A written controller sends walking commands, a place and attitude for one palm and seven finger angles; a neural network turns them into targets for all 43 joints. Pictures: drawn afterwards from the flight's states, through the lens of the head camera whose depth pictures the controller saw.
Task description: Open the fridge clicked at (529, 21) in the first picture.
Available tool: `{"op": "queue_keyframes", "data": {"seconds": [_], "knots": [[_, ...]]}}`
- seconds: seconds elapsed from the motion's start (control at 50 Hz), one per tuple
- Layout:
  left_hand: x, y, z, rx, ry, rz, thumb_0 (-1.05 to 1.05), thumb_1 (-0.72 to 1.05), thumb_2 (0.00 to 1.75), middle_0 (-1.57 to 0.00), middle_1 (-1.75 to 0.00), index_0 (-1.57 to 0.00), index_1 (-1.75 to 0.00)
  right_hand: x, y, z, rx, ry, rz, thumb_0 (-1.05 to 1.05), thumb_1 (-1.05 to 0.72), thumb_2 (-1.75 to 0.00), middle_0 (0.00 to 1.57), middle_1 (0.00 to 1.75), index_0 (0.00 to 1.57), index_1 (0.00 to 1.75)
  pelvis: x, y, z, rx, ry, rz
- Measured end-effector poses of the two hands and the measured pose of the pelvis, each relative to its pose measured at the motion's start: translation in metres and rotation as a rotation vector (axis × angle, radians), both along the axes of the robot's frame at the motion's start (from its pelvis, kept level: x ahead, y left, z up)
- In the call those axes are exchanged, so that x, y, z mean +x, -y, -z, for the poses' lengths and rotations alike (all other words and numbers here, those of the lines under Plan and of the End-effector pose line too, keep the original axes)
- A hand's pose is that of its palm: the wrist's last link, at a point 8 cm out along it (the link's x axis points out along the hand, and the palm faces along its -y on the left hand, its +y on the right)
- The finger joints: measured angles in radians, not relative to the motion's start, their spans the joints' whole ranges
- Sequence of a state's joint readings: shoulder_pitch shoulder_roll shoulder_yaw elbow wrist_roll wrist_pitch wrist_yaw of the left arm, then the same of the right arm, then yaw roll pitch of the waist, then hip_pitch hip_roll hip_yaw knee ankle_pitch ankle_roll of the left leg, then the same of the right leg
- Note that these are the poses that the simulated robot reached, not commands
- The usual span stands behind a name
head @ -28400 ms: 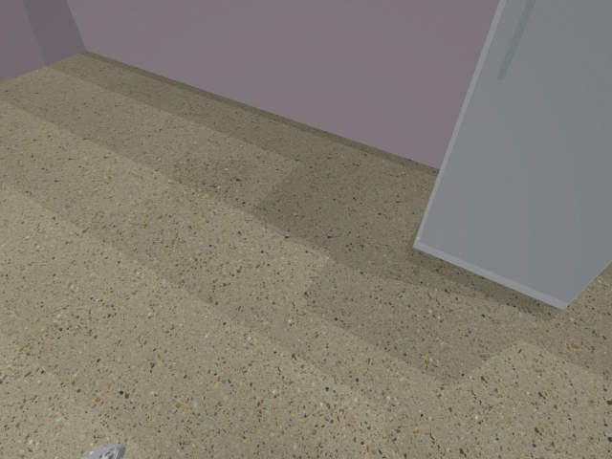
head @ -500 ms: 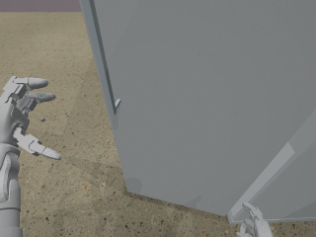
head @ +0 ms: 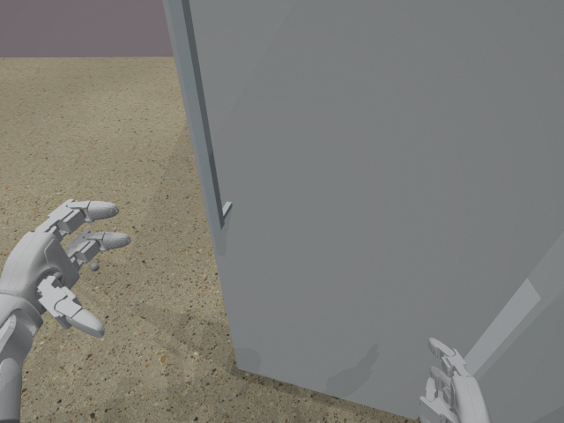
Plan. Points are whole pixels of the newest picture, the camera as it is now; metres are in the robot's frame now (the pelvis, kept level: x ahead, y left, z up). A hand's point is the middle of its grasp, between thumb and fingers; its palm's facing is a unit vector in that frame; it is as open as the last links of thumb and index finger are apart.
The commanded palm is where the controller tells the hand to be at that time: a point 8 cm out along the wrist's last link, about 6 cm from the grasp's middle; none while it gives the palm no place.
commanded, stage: draw the hand back to the body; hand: left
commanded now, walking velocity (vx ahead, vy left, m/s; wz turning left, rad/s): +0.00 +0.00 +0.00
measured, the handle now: (204, 102) +0.43 +0.18 +0.28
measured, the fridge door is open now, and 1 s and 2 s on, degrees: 74 74 74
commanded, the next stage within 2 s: step back with the hand held close in 1.12 s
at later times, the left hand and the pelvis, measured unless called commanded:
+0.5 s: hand (84, 267) +0.22 +0.28 +0.16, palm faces +0.47 -0.82 -0.32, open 11.2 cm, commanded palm +0.17 +0.30 +0.18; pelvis +0.01 +0.00 +0.01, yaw -1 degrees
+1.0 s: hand (79, 281) +0.20 +0.27 +0.16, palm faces +0.49 -0.80 -0.35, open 7.5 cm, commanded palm +0.16 +0.30 +0.18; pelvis +0.01 +0.00 +0.01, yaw -1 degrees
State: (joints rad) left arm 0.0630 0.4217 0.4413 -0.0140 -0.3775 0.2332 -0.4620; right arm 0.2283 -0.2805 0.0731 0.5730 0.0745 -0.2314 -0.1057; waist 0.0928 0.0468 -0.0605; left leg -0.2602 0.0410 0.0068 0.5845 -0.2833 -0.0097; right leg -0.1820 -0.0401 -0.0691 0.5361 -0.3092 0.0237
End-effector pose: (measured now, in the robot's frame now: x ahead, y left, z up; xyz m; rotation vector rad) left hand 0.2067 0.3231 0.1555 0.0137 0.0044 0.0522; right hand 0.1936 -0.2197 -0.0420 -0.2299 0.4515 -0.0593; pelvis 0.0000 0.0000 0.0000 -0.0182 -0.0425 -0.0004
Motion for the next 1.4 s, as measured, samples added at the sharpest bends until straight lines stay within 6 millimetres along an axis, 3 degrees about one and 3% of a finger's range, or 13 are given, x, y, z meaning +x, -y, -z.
{"op": "queue_keyframes", "data": {"seconds": [0.08, 0.22, 0.34, 0.44, 0.62, 0.86, 1.04, 1.4], "knots": [[-0.003, 0.01, 0.001, 0.08, 0.004, -0.014, -0.02, -0.5, 0.22, -0.24, -1.13, -0.25, -1.12, 0.003, -0.009, -0.004, -0.017, 0.012, -0.024, 0.01, -0.9, -0.9, 0.2, 0.3, 0.2, 0.3, -0.004, 0.0, -0.001, -0.002, 0.009, -0.004], [-0.015, 0.003, -0.023, 0.274, 0.166, -0.341, -0.02, -0.33, 0.31, -0.24, -1.02, -0.25, -1.02, -0.008, -0.017, 0.004, -0.023, -0.046, -0.042, 0.01, -0.9, -0.9, 0.2, 0.3, 0.2, 0.31, -0.007, -0.001, -0.005, 0.002, 0.011, 0.008], [-0.026, 0.004, -0.015, 0.327, 0.133, -0.415, -0.01, -0.13, 0.4, -0.23, -0.91, -0.24, -0.9, -0.026, -0.013, 0.025, -0.018, -0.169, -0.006, 0.01, -0.9, -0.9, 0.2, 0.3, 0.2, 0.31, -0.002, -0.004, -0.007, 0.01, 0.017, 0.017], [-0.027, 0.008, -0.013, 0.353, 0.125, -0.423, -0.01, 0.05, 0.49, -0.23, -0.8, -0.23, -0.8, -0.034, -0.006, 0.031, -0.03, -0.219, 0.027, 0.01, -0.9, -0.9, 0.2, 0.3, 0.2, 0.31, 0.003, -0.005, -0.008, 0.014, 0.027, 0.022], [-0.027, 0.016, -0.025, 0.399, 0.167, -0.4, 0.0, 0.37, 0.64, -0.22, -0.61, -0.23, -0.61, -0.022, 0.005, 0.023, -0.028, -0.177, 0.062, 0.01, -0.9, -0.9, 0.2, 0.3, 0.2, 0.3, 0.009, -0.004, -0.01, 0.017, 0.039, 0.033], [-0.045, 0.02, -0.018, 0.404, 0.121, -0.414, 0.0, 0.77, 0.84, -0.21, -0.38, -0.21, -0.37, -0.004, 0.003, 0.014, -0.032, -0.147, 0.033, 0.01, -0.9, -0.9, 0.2, 0.3, 0.2, 0.3, 0.012, 0.002, -0.011, 0.014, 0.045, 0.027], [-0.046, 0.019, -0.021, 0.396, 0.128, -0.438, 0.01, 0.87, 0.89, -0.2, -0.32, -0.21, -0.31, -0.004, -0.002, 0.017, -0.025, -0.158, 0.017, 0.01, -0.9, -0.9, 0.2, 0.3, 0.2, 0.3, 0.01, 0.003, -0.011, 0.014, 0.052, 0.022], [-0.04, 0.018, -0.033, 0.466, 0.203, -0.365, 0.01, 0.89, 0.9, -0.2, -0.31, -0.21, -0.3, -0.024, 0.005, 0.017, -0.047, -0.222, 0.068, 0.01, -0.9, -0.9, 0.2, 0.3, 0.2, 0.3, -0.003, -0.005, -0.01, -0.003, -0.006, 0.027]]}}
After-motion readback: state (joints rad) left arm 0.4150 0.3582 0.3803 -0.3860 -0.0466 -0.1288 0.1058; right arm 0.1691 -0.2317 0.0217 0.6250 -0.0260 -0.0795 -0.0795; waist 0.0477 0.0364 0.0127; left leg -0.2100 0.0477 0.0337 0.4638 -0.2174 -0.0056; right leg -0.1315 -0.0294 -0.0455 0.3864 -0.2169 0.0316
